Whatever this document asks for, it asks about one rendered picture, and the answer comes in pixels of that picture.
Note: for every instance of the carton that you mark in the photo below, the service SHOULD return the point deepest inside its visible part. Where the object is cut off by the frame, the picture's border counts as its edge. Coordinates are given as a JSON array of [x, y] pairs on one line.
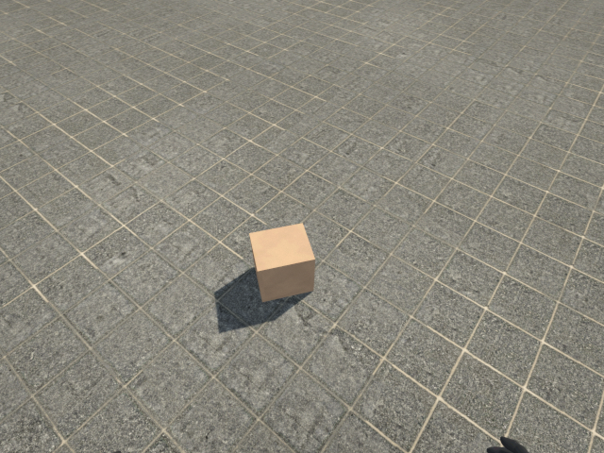
[[284, 261]]

